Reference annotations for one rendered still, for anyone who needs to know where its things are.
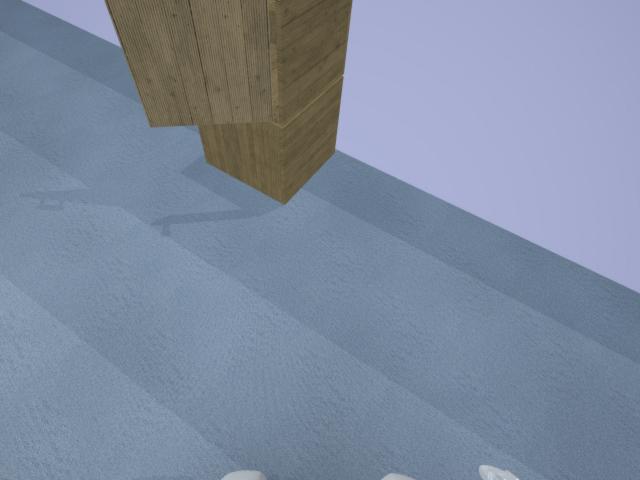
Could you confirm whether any cupboard door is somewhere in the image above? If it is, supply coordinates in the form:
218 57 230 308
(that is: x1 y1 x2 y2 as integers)
104 0 274 128

